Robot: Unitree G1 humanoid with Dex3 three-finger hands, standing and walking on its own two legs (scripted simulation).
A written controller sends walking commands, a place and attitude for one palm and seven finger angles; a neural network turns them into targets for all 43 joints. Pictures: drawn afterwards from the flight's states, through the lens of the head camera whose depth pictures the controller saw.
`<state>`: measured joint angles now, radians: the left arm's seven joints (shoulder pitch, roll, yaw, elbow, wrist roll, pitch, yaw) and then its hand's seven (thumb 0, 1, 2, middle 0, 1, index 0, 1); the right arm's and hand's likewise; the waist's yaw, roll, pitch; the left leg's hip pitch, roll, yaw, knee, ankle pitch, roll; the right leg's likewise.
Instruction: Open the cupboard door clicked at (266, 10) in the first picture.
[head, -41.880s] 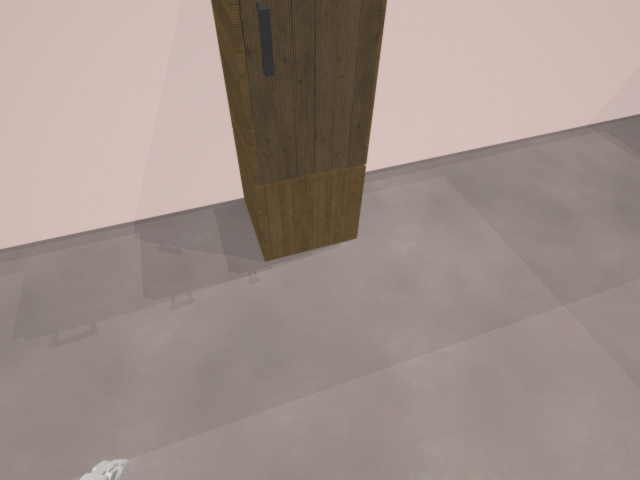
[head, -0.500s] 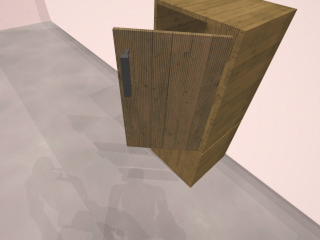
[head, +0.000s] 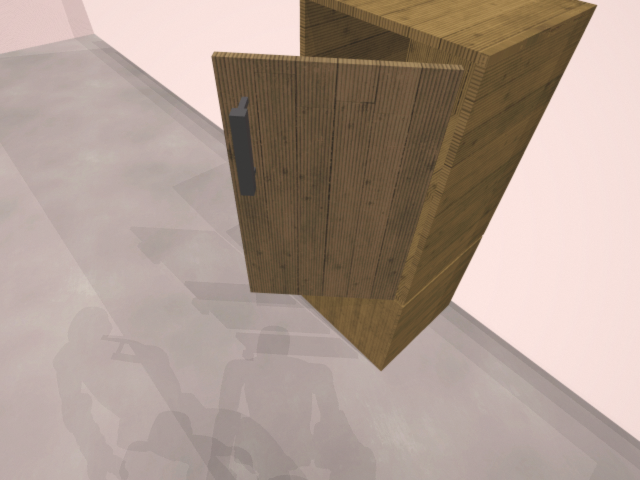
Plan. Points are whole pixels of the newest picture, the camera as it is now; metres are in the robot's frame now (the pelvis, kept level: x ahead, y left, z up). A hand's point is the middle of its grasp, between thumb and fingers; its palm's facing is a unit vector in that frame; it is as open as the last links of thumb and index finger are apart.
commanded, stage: look again from close up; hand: left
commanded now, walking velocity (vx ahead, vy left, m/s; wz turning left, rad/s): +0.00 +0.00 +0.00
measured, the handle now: (246, 147) +0.59 +0.17 +0.11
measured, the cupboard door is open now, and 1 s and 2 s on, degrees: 45 45 45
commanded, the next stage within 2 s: raise the hand with hooked fingers in 0.26 s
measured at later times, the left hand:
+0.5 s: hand out of the picture +0.14 +0.19 -0.09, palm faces +0.25 -0.94 -0.24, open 7.3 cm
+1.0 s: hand (187, 409) +0.19 +0.17 +0.02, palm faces +0.20 -0.97 -0.13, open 9.9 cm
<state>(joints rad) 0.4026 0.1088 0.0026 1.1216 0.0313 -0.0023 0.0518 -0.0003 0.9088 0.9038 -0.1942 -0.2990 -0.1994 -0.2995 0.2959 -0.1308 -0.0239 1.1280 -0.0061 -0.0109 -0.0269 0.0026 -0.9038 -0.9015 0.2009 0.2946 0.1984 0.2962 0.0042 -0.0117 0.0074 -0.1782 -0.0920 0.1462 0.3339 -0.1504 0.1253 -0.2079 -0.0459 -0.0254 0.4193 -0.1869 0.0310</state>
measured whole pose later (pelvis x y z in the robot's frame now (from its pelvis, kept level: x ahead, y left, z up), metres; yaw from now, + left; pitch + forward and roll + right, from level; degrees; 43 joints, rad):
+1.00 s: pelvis +0.04 -0.07 -0.06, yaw +8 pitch +11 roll -2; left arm 0.48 0.26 0.23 -0.07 -0.33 -0.54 -0.32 0.01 0.35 0.67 -0.23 -0.65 -0.23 -0.65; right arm 0.14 -0.27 0.01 0.54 0.04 -0.23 -0.04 0.01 -0.90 -0.90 0.20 0.29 0.20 0.30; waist 0.06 0.04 -0.10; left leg -0.71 -0.02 -0.03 1.03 -0.50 0.03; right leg -0.65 0.06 -0.18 0.95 -0.49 -0.10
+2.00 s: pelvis +0.04 -0.01 -0.01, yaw +5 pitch +1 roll -2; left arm -0.15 0.50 0.43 0.28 -0.33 0.00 -0.46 -0.01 -0.50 0.31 -0.30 -1.20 -0.30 -1.20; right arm 0.25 -0.26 0.09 0.61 0.07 -0.24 -0.11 0.01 -0.90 -0.90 0.21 0.30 0.20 0.30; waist 0.03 0.03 -0.03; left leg -0.30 -0.08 0.01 0.58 -0.31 0.10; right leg -0.27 0.02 -0.07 0.54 -0.29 -0.02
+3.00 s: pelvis +0.04 -0.06 -0.01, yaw +3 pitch +4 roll +0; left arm -0.35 0.56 0.48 0.64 -0.31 -0.05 -0.53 -0.01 -0.50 0.30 -0.30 -1.20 -0.30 -1.20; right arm 0.27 -0.31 0.05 0.63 0.08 -0.18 -0.10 0.01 -0.90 -0.90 0.20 0.30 0.20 0.30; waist -0.02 0.04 -0.05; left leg -0.36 -0.03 0.01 0.60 -0.32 0.04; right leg -0.35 0.08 -0.07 0.57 -0.30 -0.09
